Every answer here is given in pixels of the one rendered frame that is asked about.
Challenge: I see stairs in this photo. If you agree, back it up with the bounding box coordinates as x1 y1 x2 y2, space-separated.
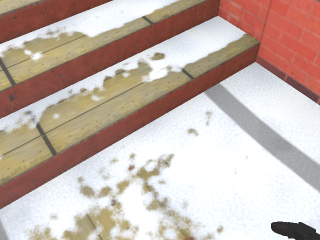
0 0 261 209

